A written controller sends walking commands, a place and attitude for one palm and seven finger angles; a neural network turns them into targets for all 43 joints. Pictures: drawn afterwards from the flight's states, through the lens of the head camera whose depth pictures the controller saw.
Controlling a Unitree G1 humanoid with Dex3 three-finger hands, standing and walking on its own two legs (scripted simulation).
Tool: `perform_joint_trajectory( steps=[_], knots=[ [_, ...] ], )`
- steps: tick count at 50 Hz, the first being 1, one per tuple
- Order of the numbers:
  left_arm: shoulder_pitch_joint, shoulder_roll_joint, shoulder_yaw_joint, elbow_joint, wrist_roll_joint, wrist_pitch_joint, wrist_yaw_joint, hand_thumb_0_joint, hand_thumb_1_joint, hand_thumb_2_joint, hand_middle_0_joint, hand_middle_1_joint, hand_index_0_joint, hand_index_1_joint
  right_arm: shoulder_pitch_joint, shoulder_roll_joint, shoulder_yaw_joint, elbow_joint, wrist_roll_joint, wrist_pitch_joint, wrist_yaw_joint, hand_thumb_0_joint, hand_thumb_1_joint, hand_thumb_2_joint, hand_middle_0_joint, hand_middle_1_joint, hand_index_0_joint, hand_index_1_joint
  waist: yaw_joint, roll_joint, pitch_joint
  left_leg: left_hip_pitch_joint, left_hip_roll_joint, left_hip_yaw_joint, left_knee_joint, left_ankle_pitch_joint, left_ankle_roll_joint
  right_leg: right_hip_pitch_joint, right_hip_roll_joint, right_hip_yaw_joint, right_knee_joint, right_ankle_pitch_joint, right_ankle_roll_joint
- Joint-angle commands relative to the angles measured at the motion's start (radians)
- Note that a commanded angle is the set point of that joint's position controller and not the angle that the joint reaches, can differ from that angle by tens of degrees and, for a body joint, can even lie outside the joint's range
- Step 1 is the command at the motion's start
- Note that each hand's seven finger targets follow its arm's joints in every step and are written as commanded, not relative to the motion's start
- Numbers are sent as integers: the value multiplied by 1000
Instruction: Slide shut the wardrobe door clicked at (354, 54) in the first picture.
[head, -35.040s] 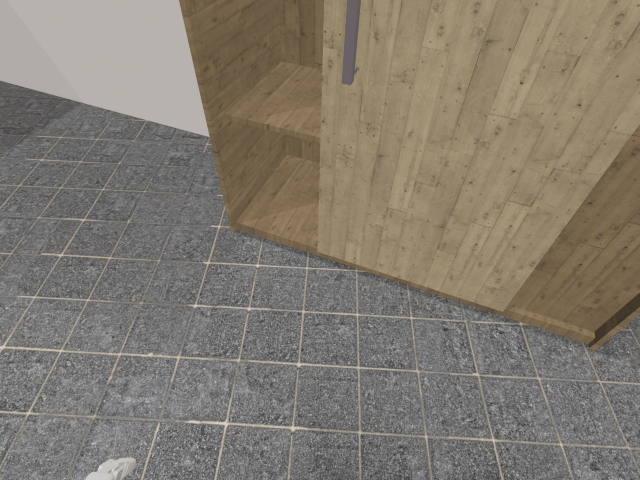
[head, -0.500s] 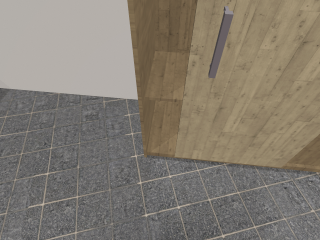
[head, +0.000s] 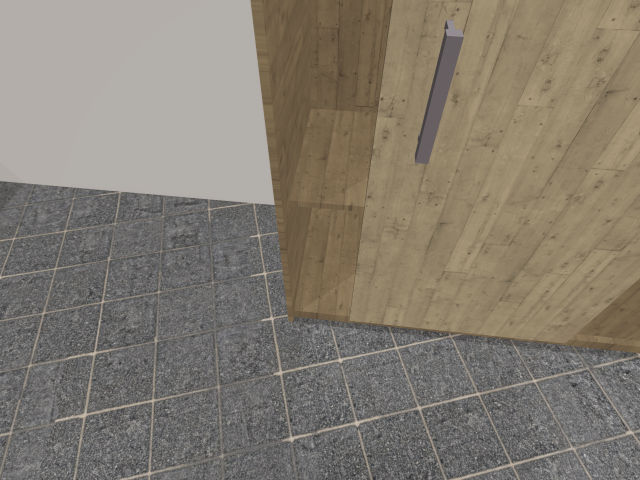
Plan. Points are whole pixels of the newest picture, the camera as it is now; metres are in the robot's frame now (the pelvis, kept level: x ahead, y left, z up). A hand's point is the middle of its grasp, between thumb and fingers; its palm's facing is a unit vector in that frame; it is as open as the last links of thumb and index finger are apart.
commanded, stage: take the last steps up to it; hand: right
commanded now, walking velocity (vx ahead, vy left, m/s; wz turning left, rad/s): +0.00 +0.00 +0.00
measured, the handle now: (434, 97) +0.67 -0.14 +0.14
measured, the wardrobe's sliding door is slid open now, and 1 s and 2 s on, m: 0.19 0.19 0.19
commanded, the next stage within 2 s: come to a stop and stand still in 0.58 s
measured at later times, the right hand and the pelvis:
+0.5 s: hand out of the picture +0.00 -0.16 -0.20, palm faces +0.07 +0.99 -0.13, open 7.4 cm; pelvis +0.07 +0.00 -0.02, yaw +0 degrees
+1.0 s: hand (433, 398) +0.28 -0.16 -0.18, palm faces +0.02 +0.98 -0.21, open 7.4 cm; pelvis +0.18 +0.01 -0.01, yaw -3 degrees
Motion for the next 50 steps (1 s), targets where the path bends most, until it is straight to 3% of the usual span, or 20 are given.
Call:
perform_joint_trajectory(
  steps=[1,4,8,11,14,16,19,21,22,23,24,26,30,36,38,40,41,43,46,50],
  knots=[
    [92,105,16,-12,-1,-10,8,0,900,900,-200,-300,-200,-300,71,-89,-20,-23,3,-15,-8,0,-900,-900,200,300,200,300,6,-22,9,-33,49,7,-33,232,68,7,-127,78,-76,324,-4],
    [110,119,21,-4,2,-1,4,0,900,900,-200,-300,-200,-300,69,-94,-23,-27,-2,-10,-3,0,-900,-900,200,300,200,300,12,-25,25,-65,28,29,-6,34,75,-1,-139,97,-103,109,-18],
    [130,157,42,-13,11,7,-6,0,900,900,-200,-300,-200,-300,55,-89,-31,-56,-17,-11,14,0,-900,-900,200,300,200,300,8,-90,121,-171,-20,81,109,-144,87,-85,-215,246,-205,-268,-86],
    [113,144,41,-36,12,-4,-10,0,900,900,-200,-300,-200,-300,113,-82,-38,-52,-15,-27,19,0,-900,-900,200,300,200,300,-21,-34,112,-65,6,47,50,-87,108,-166,-169,186,-121,-174,-73],
    [63,79,34,-81,4,-18,-12,0,900,900,-200,-300,-200,-300,285,-169,-69,-1,-10,-43,5,0,-900,-900,200,300,200,300,-68,287,39,238,219,-260,-100,164,216,-421,-9,-64,300,-140,3],
    [-30,98,46,-123,1,-26,-12,0,900,900,-200,-300,-200,-300,319,-159,-73,4,-21,-48,-7,0,-900,-900,200,300,200,300,-91,221,32,301,309,-322,-93,425,315,-545,-59,-26,497,-319,10],
    [-16,59,44,-140,-1,-24,-28,0,900,900,-200,-300,-200,-300,201,-162,-78,-37,-22,-52,-8,0,-900,-900,200,300,200,300,-15,139,41,140,280,-208,-98,294,282,-418,-116,-8,348,-229,10],
    [140,61,39,-86,8,-28,-29,0,900,900,-200,-300,-200,-300,104,-152,-76,-65,-9,-50,4,0,-900,-900,200,300,200,300,81,74,41,-144,162,-44,8,170,192,-21,-52,-85,58,35,12],
    [267,137,53,-41,17,-35,-22,0,900,900,-200,-300,-200,-300,100,-110,-70,-83,-2,-45,15,0,-900,-900,200,300,200,300,114,-135,39,-314,49,38,263,81,140,143,-147,99,-56,-37,-35],
    [359,233,79,-24,29,-35,-15,0,900,900,-200,-300,-200,-300,103,-75,-58,-115,2,-45,23,0,-900,-900,200,300,200,300,121,-401,-11,-473,-46,165,559,-282,79,197,-423,460,-202,-92,-143],
    [338,228,74,-39,30,-27,-12,0,900,900,-200,-300,-200,-300,35,-88,-60,-139,-12,-47,20,0,-900,-900,200,300,200,300,118,-234,66,-509,-9,100,691,-309,102,87,-473,550,-268,-172,-210],
    [213,173,55,-75,27,-38,-8,0,900,900,-200,-300,-200,-300,-16,-66,-60,-132,-15,-50,30,0,-900,-900,200,300,200,300,53,-75,148,-507,68,67,749,-171,87,-63,-411,422,-259,52,-201],
    [162,158,48,-76,14,-58,-1,0,900,900,-200,-300,-200,-300,38,-44,-50,-115,-9,-32,48,0,-900,-900,200,300,200,300,11,-118,-24,-387,60,125,518,-75,51,63,-305,122,-175,454,-159],
    [136,132,39,-66,21,-30,5,0,900,900,-200,-300,-200,-300,-46,-48,-47,-146,-4,-24,39,0,-900,-900,200,300,200,300,4,-102,26,-200,21,160,173,19,63,-4,-286,61,-97,520,-104],
    [109,113,32,-65,4,-21,6,0,900,900,-200,-300,-200,-300,58,-97,-55,-104,2,-29,24,0,-900,-900,200,300,200,300,-48,5,-26,40,36,89,18,331,64,-97,-198,11,18,415,-21],
    [198,75,35,-46,-16,-5,-6,0,900,900,-200,-300,-200,-300,66,-183,-52,-82,2,-30,11,0,-900,-900,200,300,200,300,1,84,-39,108,248,-98,10,714,168,-186,-64,-16,83,-60,39],
    [220,58,38,-36,-14,6,-8,0,900,900,-200,-300,-200,-300,32,-198,-49,-94,4,-22,11,0,-900,-900,200,300,200,300,22,47,-9,38,261,-54,25,790,165,-143,-51,-12,70,-62,41],
    [230,61,52,-32,-21,30,-1,0,900,900,-200,-300,-200,-300,-26,-173,-56,-111,5,-21,-8,0,-900,-900,200,300,200,300,31,248,-101,45,221,-24,46,876,176,-82,-82,-13,126,26,51],
    [209,80,59,-34,-17,30,-1,0,900,900,-200,-300,-200,-300,-53,-181,-73,-135,3,-8,-23,0,-900,-900,200,300,200,300,17,78,-154,102,231,-31,137,987,176,-82,-88,-22,85,193,58],
    [185,109,76,-75,-4,41,4,0,900,900,-200,-300,-200,-300,-114,-149,-78,-176,1,10,-18,0,-900,-900,200,300,200,300,21,-37,-147,-46,137,55,188,660,114,14,-154,16,61,540,35]
  ],
)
